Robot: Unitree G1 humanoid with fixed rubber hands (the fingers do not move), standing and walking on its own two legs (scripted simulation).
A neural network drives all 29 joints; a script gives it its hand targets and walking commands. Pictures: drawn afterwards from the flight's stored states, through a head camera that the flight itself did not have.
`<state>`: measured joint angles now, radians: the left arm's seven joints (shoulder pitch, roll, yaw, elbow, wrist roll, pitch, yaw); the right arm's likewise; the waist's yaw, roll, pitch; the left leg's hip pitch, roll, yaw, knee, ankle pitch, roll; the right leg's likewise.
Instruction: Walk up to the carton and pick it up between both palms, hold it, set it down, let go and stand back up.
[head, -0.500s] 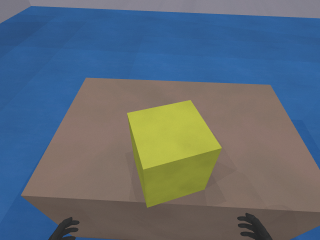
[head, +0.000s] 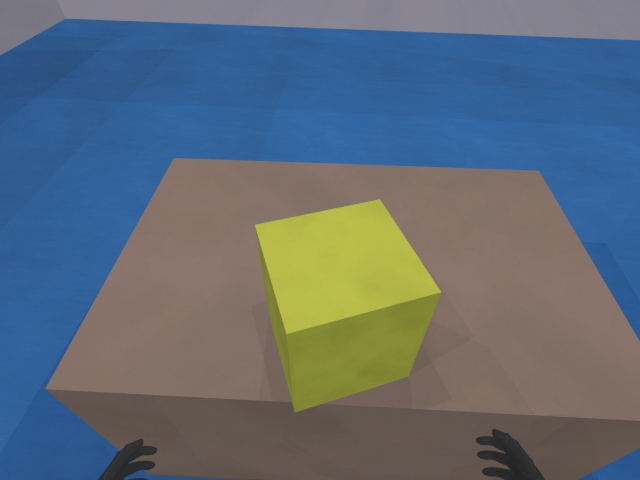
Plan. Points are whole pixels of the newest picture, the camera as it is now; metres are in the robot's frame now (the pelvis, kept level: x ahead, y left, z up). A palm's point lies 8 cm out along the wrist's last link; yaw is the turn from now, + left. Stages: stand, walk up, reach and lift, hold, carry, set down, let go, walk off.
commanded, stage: stand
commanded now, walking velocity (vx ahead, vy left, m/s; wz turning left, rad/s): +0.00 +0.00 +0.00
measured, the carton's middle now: (337, 306) +0.42 -0.02 -0.06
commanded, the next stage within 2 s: none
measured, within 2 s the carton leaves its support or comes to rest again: neither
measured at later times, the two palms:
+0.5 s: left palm out of the picture +0.14 +0.28 -0.08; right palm out of the picture +0.14 -0.25 -0.08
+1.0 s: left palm out of the picture +0.13 +0.28 -0.08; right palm out of the picture +0.13 -0.24 -0.08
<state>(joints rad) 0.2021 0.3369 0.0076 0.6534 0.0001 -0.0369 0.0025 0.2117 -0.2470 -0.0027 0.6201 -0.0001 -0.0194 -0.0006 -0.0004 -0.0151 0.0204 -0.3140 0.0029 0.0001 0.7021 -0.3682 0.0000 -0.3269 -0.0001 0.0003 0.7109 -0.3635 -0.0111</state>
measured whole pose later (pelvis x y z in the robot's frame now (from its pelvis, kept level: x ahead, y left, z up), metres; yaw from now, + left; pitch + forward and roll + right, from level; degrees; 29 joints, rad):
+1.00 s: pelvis -0.01 +0.00 +0.00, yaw +0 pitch -1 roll +0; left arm 0.20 0.34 0.01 0.69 0.00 -0.04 0.00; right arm 0.21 -0.25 0.00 0.66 0.00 -0.02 0.00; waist 0.00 -0.01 0.02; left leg -0.32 0.00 0.00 0.70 -0.36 0.00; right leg -0.33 0.00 0.00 0.70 -0.35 -0.01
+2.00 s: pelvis -0.01 +0.00 +0.00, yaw +0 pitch -1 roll +0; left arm 0.20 0.34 0.01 0.72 0.00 -0.04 0.00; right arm 0.21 -0.25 0.00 0.69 0.00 -0.02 0.00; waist 0.00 0.00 0.02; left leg -0.32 0.00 0.00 0.68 -0.35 0.00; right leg -0.33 0.00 0.00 0.67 -0.33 0.00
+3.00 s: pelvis -0.01 +0.00 +0.01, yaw +0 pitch -1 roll +0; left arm 0.20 0.35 0.01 0.74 0.00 0.00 -0.02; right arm 0.21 -0.32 0.00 0.71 0.00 -0.03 -0.01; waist 0.00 0.00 0.02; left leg -0.32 0.00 0.00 0.66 -0.33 0.00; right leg -0.33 0.00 0.00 0.65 -0.32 -0.01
